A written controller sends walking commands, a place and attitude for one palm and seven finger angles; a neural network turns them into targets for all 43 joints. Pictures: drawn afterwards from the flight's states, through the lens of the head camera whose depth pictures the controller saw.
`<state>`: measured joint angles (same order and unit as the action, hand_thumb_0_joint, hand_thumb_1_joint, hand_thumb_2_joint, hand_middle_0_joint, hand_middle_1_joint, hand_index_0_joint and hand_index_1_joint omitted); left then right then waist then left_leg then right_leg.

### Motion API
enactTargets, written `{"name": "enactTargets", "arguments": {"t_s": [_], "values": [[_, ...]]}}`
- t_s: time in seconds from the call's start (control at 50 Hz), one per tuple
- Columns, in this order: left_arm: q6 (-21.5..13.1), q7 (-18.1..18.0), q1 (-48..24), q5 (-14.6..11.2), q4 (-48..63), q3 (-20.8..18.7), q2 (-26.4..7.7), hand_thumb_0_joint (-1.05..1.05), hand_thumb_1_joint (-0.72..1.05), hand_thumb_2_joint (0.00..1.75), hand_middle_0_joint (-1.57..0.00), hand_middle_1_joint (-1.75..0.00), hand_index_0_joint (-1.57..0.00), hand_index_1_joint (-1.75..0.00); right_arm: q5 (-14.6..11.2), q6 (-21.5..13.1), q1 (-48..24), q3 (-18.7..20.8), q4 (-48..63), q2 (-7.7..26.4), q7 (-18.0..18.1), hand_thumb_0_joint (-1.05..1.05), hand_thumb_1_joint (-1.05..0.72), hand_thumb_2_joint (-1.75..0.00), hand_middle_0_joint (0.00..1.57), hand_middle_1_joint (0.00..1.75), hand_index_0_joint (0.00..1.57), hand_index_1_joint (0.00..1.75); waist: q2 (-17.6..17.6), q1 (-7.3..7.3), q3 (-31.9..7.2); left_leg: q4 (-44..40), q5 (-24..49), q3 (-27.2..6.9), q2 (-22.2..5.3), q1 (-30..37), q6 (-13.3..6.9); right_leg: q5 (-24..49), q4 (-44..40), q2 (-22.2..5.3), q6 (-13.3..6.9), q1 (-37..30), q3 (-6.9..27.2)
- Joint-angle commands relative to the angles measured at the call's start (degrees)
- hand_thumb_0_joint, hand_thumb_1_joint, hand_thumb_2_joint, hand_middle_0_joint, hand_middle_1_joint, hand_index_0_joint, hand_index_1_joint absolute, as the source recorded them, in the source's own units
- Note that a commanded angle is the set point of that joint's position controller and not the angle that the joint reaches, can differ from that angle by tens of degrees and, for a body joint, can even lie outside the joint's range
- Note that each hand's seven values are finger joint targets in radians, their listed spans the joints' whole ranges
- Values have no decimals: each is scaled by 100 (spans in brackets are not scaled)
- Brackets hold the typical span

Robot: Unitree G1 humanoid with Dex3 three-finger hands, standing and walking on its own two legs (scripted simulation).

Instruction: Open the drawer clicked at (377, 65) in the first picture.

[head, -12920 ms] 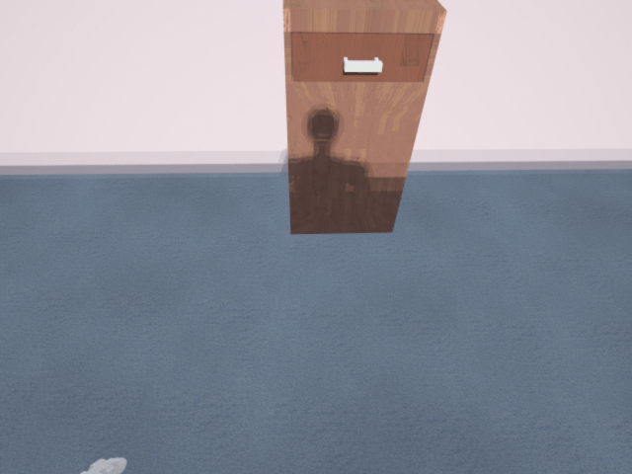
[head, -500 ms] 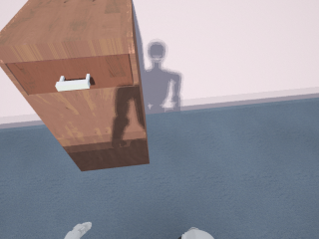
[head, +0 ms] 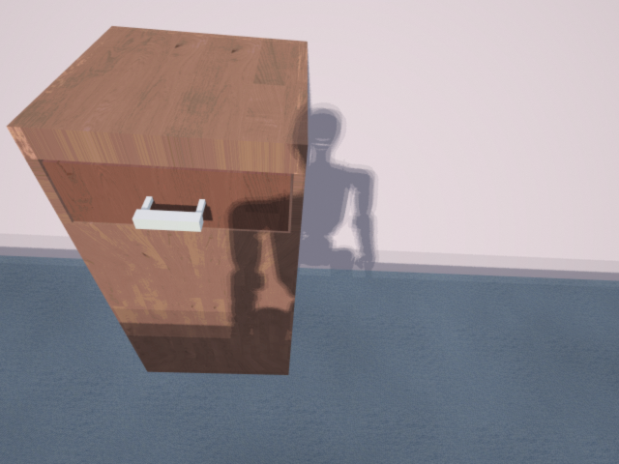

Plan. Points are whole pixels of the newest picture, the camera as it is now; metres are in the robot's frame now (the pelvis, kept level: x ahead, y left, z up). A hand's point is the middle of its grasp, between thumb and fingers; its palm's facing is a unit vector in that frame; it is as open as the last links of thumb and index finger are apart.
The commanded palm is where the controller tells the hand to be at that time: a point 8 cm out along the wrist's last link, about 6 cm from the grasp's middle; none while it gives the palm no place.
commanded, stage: come to a stop and stand still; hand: left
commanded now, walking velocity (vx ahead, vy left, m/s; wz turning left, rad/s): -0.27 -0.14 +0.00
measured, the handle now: (172, 211) +0.49 +0.30 +0.00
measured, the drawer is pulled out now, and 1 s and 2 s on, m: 0.00 0.00 0.00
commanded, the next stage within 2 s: look again from close up in 1.30 s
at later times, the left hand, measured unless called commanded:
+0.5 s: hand out of the picture +0.01 +0.12 -0.15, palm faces +0.02 -0.96 -0.28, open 7.4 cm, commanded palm none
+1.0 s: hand out of the picture -0.07 +0.14 -0.18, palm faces +0.11 -0.97 -0.20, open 7.4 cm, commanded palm none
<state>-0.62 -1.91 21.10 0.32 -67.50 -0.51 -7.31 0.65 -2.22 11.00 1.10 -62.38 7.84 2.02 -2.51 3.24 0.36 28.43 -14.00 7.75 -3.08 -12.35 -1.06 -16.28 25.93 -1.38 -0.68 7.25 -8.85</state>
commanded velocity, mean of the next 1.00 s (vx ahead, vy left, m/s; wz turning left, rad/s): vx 0.01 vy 0.05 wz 0.00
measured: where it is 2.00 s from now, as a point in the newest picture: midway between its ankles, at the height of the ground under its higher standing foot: outside the picture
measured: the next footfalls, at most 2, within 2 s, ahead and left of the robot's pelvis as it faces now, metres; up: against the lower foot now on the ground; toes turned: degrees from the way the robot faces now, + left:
right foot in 0.38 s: +0.00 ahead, -0.17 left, +0.00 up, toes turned -5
left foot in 0.88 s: -0.02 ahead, +0.10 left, +0.00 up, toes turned +7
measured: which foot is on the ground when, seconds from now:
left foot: down 0.00-0.40, up 0.42-0.86, down 0.88-1.00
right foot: down 0.00-0.08, up 0.10-0.36, down 0.38-1.00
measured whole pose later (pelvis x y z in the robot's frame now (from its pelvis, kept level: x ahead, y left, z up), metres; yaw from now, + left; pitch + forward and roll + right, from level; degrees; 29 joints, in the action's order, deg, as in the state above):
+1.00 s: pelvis -0.04 -0.04 +0.00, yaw +1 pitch +0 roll +1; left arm 1.4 -1.6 17.6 0.9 -65.2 -1.5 -9.8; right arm 0.8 0.2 12.2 1.5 -62.2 9.3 1.7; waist -1.3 2.9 0.8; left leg 26.3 -16.1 2.6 -2.3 -9.8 1.7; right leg -15.6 28.8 -4.1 1.3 12.5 -4.8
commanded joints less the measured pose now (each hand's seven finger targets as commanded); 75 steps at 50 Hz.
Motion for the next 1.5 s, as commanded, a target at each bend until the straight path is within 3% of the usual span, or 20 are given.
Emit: {"name": "enactTargets", "arguments": {"t_s": [0.0,0.12,0.22,0.28,0.32,0.36,0.4,0.42,0.52,0.7,0.8,0.86,0.9,0.92,1.0,1.36,1.38,1.4,1.44,1.48], "values": [[48,-58,293,17,288,-77,-466,0,90,90,-20,-30,-20,-30,-65,99,446,78,85,692,116,0,-90,-90,20,30,20,30,999,-257,400,-772,3975,-972,-1170,688,-281,737,21,-479,187,618,476],[300,-25,55,106,685,-290,-577,0,90,90,-20,-30,-20,-30,9,226,590,345,219,1096,254,0,-90,-90,20,30,20,30,904,-425,-182,-813,4817,-1407,-2070,986,-1135,-1483,2954,-249,173,1692,936],[321,31,-188,87,954,-355,-457,0,90,90,-20,-30,-20,-30,72,244,105,399,443,1067,129,0,-90,-90,20,30,20,30,990,-338,-504,-751,3350,-1029,-1683,677,-932,-1053,2995,-194,250,1733,928],[218,61,-145,55,927,-273,-361,0,90,90,-20,-30,-20,-30,105,245,-68,379,405,1052,19,0,-90,-90,20,30,20,30,1403,-267,-463,-850,1722,-961,-1405,150,-677,-840,1505,-212,217,912,602],[107,54,269,78,673,-258,-482,0,90,90,-20,-30,-20,-30,53,278,-80,342,351,909,-55,0,-90,-90,20,30,20,30,931,-64,-439,-498,-86,-722,-940,-548,-267,248,93,-150,277,-114,441],[-10,16,-101,148,762,-270,-1213,0,90,90,-20,-30,-20,-30,-37,358,90,198,433,304,-141,0,-90,-90,20,30,20,30,-1165,-219,111,575,-1421,-262,-45,-1134,333,-1143,-1527,-1581,-192,523,2329],[51,11,-637,140,1031,-314,-1477,0,90,90,-20,-30,-20,-30,28,411,-135,260,496,574,-218,0,-90,-90,20,30,20,30,-705,-164,761,1104,-1253,-480,-152,-822,260,-2251,-2044,-1891,-569,1715,2631],[11,-4,-668,121,1008,-334,-1431,0,90,90,-20,-30,-20,-30,48,427,-101,239,418,554,-207,0,-90,-90,20,30,20,30,-1071,-141,990,1354,-1006,-596,-130,-1043,246,-1862,-2017,-1772,-576,1648,2782],[-36,-21,-550,95,995,-349,-1220,0,90,90,-20,-30,-20,-30,44,378,542,255,174,627,-227,0,-90,-90,20,30,20,30,-502,-194,629,1944,-530,-688,-3,-1223,282,34,-1423,-1580,-581,642,1918],[-38,-88,-52,151,818,-452,-1238,0,90,90,-20,-30,-20,-30,-8,348,206,209,495,587,-161,0,-90,-90,20,30,20,30,-695,62,-48,1350,-1053,-706,46,-1248,377,2480,-739,-1869,-934,-459,1894],[25,-50,-485,78,728,-369,-1092,0,90,90,-20,-30,-20,-30,-34,247,847,147,186,486,-113,0,-90,-90,20,30,20,30,-603,-342,-135,-584,426,-392,197,681,306,1438,-306,-1187,-358,717,1280],[100,3,-316,47,726,-226,-548,0,90,90,-20,-30,-20,-30,5,184,720,221,245,1123,-51,0,-90,-90,20,30,20,30,998,-250,31,-1197,511,-1777,-1210,443,-319,-293,397,-360,154,1125,535],[86,29,-259,93,643,-172,-425,0,90,90,-20,-30,-20,-30,27,206,298,174,285,1023,-40,0,-90,-90,20,30,20,30,684,-118,585,-1403,-460,-1507,-961,-421,-289,63,139,-311,168,821,537],[89,31,-279,104,538,-153,-476,0,90,90,-20,-30,-20,-30,8,174,264,138,233,907,-35,0,-90,-90,20,30,20,30,1038,-150,556,-1396,-220,-1345,-744,-332,-191,399,14,-393,179,644,527],[8,7,-143,65,353,-118,-703,0,90,90,-20,-30,-20,-30,-28,135,495,75,105,671,-9,0,-90,-90,20,30,20,30,506,-239,252,-743,1104,-795,-390,271,51,1311,-363,-576,97,440,855],[-13,-30,-301,24,345,-79,-740,0,90,90,-20,-30,-20,-30,-36,40,812,31,-158,702,10,0,-90,-90,20,30,20,30,376,-238,260,-987,1435,-821,-429,343,84,1364,-466,-569,123,34,740],[-148,-259,20,94,226,-16,-851,0,90,90,-20,-30,-20,-30,-56,-7,377,8,260,852,-66,0,-90,-90,20,30,20,30,236,-151,471,248,1924,-593,-419,-192,212,3207,-299,-840,27,283,1151],[-204,-194,-161,60,485,-76,-1088,0,90,90,-20,-30,-20,-30,-19,47,782,7,345,555,-95,0,-90,-90,20,30,20,30,427,-418,-5,-104,384,-671,-181,-74,160,2364,-143,-966,-116,118,1091],[-151,-94,-333,48,568,1,-879,0,90,90,-20,-30,-20,-30,9,15,1019,-45,299,603,-113,0,-90,-90,20,30,20,30,718,-385,85,-477,511,-834,-302,-239,46,686,-3,-571,-120,301,823],[-121,-65,-343,34,632,-20,-827,0,90,90,-20,-30,-20,-30,43,-21,1052,-33,319,698,-113,0,-90,-90,20,30,20,30,978,-318,-257,-548,1392,-987,-455,-60,-44,672,308,-398,-76,129,674]]}}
